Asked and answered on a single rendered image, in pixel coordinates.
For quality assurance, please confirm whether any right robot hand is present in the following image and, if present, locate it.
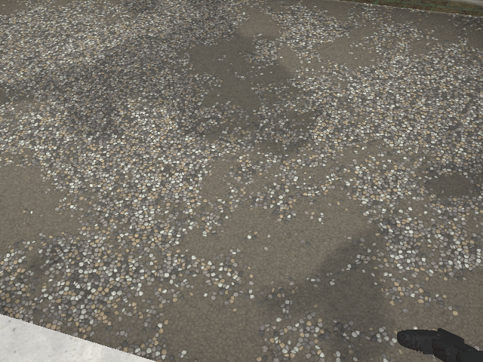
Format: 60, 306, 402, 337
397, 328, 483, 362

